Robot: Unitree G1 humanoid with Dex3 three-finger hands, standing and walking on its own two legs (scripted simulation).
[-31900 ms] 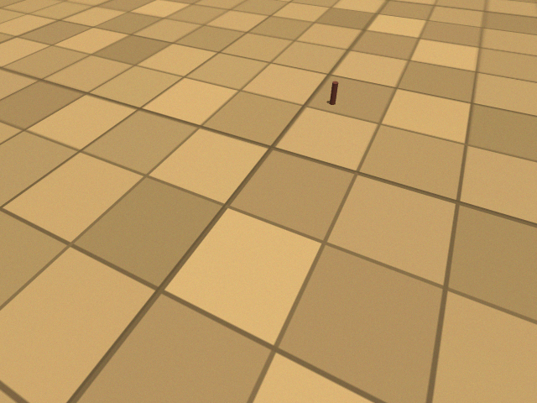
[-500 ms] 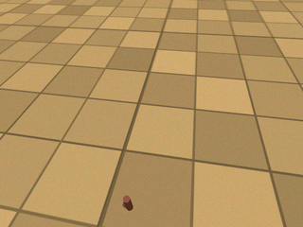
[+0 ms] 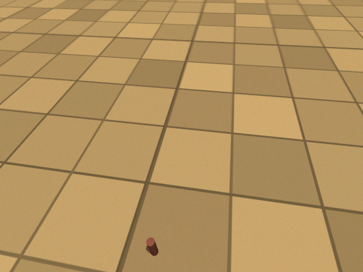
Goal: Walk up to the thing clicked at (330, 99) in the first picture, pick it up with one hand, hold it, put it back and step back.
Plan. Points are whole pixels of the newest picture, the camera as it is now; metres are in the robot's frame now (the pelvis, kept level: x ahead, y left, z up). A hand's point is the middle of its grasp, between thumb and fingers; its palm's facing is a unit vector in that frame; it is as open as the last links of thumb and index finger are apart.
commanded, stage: stand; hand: left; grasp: from the side
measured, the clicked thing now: (152, 247) +0.39 +0.19 -0.70
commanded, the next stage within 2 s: step back in 0.04 s
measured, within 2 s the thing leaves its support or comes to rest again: neither
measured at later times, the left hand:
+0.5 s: hand out of the picture +0.07 +0.31 -0.18, palm faces -0.05 -0.93 -0.36, open 7.3 cm
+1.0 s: hand out of the picture -0.05 +0.30 -0.15, palm faces -0.08 -0.91 -0.40, open 7.3 cm
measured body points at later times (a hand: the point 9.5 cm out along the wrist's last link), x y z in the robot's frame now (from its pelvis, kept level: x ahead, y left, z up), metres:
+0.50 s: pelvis -0.08 +0.05 -0.02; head +0.00 +0.09 +0.42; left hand +0.07 +0.36 -0.16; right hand -0.03 -0.27 -0.13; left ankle -0.08 +0.14 -0.75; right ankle -0.06 -0.09 -0.69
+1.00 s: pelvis -0.18 +0.04 -0.02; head -0.13 +0.03 +0.43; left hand -0.05 +0.34 -0.13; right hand -0.10 -0.28 -0.14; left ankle -0.20 +0.18 -0.67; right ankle -0.16 -0.07 -0.75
